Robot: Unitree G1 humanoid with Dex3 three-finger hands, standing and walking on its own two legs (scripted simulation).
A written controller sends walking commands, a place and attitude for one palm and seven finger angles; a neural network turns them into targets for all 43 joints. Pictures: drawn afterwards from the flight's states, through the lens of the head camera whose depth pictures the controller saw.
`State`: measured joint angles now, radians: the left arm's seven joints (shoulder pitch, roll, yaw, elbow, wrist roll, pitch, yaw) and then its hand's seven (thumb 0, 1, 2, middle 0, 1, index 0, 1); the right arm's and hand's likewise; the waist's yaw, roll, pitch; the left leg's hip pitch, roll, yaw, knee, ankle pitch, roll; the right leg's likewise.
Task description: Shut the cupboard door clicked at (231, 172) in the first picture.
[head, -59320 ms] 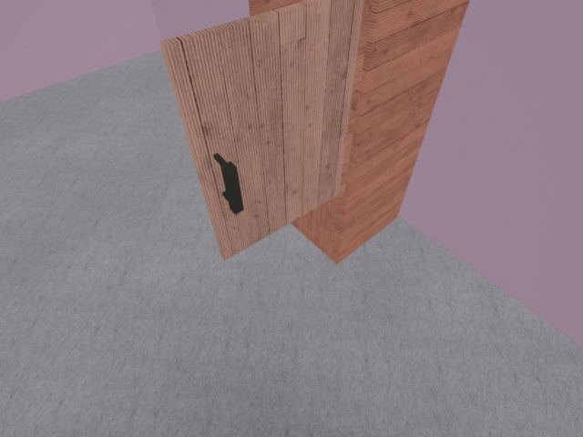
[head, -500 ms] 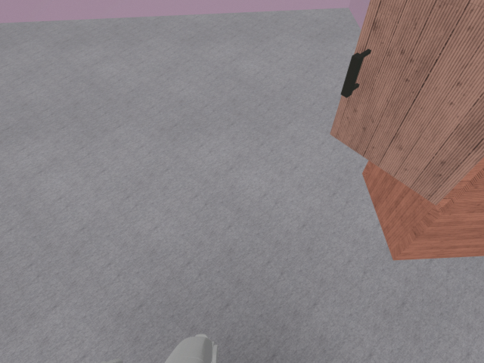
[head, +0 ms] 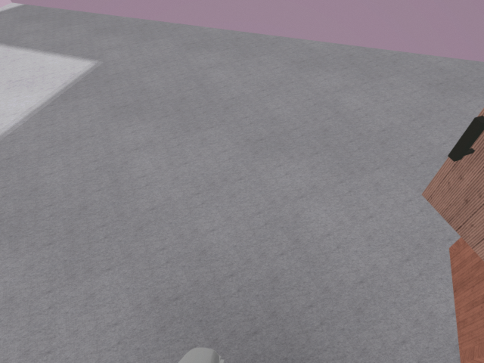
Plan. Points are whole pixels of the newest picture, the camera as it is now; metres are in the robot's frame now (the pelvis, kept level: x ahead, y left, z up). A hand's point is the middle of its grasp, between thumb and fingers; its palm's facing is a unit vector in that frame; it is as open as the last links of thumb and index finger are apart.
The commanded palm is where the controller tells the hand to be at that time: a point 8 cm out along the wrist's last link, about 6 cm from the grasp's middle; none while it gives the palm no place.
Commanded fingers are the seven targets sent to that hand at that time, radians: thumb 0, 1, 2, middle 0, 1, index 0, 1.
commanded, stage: walk to a spot facing it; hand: left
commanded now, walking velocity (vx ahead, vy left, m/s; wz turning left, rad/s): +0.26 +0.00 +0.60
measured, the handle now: (474, 137) +0.66 -0.55 -0.04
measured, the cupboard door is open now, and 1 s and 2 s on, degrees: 38 38 38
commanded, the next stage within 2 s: turn to face it in 0.40 s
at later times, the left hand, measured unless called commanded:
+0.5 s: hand out of the picture +0.07 +0.25 -0.18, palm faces +0.35 -0.91 -0.22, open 7.4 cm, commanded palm none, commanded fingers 0.00 0.90 0.90 -0.20 -0.30 -0.20 -0.30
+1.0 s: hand (145, 313) +0.24 +0.23 -0.16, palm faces +0.20 -0.95 -0.22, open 7.3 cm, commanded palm none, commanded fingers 0.00 0.90 0.90 -0.20 -0.30 -0.20 -0.30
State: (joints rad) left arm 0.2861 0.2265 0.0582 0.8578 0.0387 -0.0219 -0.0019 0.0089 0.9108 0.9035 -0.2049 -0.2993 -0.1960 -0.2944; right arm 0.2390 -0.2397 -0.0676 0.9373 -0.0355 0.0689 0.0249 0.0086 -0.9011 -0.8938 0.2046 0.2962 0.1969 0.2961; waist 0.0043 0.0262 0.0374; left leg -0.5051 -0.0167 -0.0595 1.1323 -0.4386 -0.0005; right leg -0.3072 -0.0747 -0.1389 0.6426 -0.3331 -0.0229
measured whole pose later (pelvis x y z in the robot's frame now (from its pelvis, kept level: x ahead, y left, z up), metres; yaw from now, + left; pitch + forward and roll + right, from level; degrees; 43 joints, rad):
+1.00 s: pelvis +0.22 +0.03 +0.01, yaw +9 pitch +1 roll +1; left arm 0.23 0.16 0.07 0.95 0.03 0.03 0.01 0.01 0.93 0.90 -0.21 -0.30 -0.20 -0.29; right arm 0.20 -0.19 -0.04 0.97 -0.01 0.05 -0.03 0.01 -0.91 -0.89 0.20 0.30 0.19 0.30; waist 0.01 0.00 0.08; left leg -0.40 0.02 0.03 0.90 -0.46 -0.05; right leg -0.31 0.04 0.05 0.47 -0.18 -0.03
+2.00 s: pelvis +0.26 +0.05 +0.02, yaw -27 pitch +1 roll -3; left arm 0.16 0.27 0.09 0.88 0.02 0.09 -0.04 0.01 0.91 0.90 -0.20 -0.30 -0.19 -0.29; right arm 0.22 -0.20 -0.01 0.87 -0.03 0.01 -0.03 0.00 -0.90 -0.89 0.21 0.30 0.20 0.30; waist 0.01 -0.02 0.09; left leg -0.25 0.12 0.15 0.51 -0.27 0.00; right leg -0.47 0.00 -0.03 1.05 -0.47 0.05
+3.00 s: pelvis +0.26 +0.01 +0.00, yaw -60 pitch +1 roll -1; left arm 0.15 0.21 0.04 0.89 0.02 0.03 0.00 0.01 0.91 0.90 -0.20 -0.30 -0.20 -0.29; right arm 0.22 -0.27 -0.05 0.95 -0.01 0.07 -0.03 0.01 -0.90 -0.89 0.20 0.30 0.19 0.30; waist -0.03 0.06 0.08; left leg -0.46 0.09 0.05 1.08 -0.49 -0.07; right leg -0.28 0.01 -0.03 0.58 -0.31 -0.02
